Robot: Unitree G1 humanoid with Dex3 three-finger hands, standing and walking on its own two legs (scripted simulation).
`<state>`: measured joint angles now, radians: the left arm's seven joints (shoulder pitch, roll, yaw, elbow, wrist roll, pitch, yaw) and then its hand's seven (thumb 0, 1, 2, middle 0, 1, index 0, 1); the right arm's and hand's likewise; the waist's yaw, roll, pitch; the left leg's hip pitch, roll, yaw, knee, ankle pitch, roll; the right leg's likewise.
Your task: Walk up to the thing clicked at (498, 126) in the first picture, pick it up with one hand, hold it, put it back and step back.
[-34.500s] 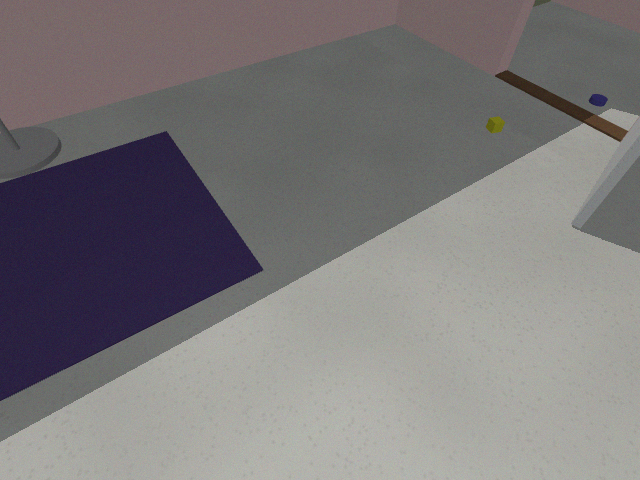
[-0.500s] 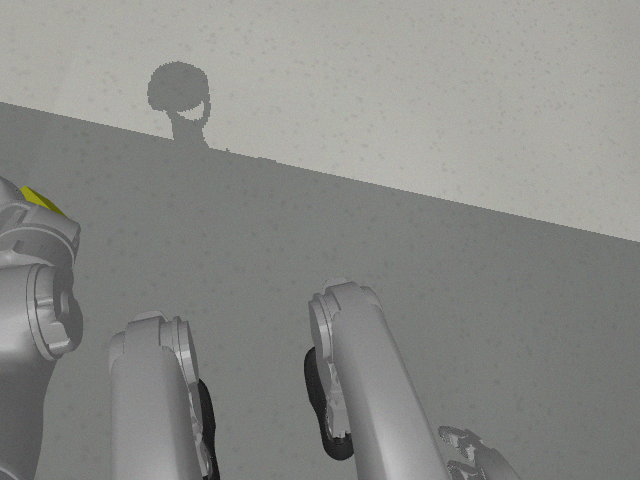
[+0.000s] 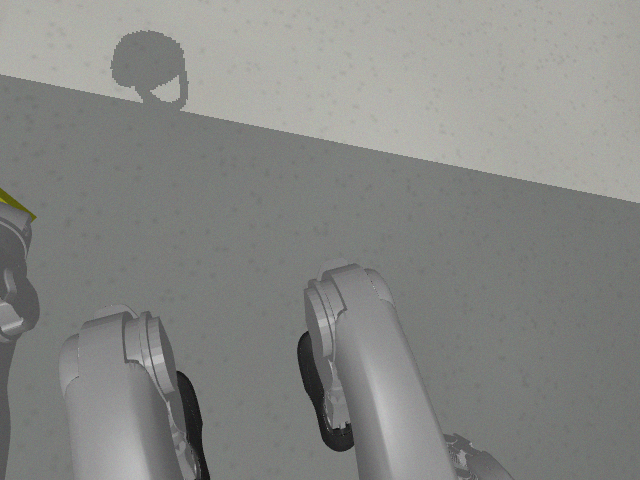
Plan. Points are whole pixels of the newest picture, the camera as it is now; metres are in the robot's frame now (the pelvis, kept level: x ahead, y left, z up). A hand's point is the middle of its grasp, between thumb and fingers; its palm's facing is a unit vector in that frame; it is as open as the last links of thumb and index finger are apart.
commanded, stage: crouch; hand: left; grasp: from above
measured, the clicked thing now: out of the picture +0.46 +0.32 -0.19
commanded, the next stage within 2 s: lower in 0.06 s
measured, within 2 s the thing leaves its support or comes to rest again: rests again in 1.16 s
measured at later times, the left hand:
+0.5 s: hand out of the picture +0.44 +0.32 -0.20, palm faces -0.22 -0.39 -0.89, open 8.5 cm
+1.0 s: hand (17, 231) +0.45 +0.31 -0.24, palm faces -0.22 -0.40 -0.89, open 8.5 cm
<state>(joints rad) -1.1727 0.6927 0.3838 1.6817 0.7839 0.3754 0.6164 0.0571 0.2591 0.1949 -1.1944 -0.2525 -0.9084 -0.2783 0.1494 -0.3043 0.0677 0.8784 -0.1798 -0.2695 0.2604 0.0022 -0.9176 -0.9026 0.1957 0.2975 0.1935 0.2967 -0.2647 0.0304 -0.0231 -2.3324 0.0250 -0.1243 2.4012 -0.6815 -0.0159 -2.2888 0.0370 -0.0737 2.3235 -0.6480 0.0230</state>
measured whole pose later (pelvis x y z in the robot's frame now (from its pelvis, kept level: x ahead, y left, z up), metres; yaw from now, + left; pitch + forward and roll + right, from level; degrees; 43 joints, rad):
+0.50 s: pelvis +0.00 +0.00 -0.02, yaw -2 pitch +33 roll -8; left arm -1.18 0.78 0.40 1.74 0.82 0.33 0.63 0.00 0.23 0.29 -1.17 -0.34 -0.87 -0.33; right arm 0.16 -0.34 0.12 0.86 -0.20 -0.31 0.31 0.00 -0.93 -0.90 0.19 0.30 0.19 0.30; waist -0.30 -0.01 0.06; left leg -2.36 0.02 -0.16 2.47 -0.69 -0.02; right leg -2.30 0.04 -0.10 2.36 -0.65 0.03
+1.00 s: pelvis +0.00 +0.01 -0.02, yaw -5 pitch +31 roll -11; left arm -1.21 0.91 0.40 1.82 0.79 0.29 0.72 -0.01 0.22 0.33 -1.15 -0.39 -0.84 -0.36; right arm 0.12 -0.36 0.23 0.81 -0.22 -0.34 0.37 0.00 -0.93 -0.90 0.19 0.30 0.19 0.30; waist -0.36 -0.08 0.16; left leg -2.34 0.03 -0.22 2.50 -0.71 -0.02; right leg -2.27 0.06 -0.15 2.35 -0.64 0.04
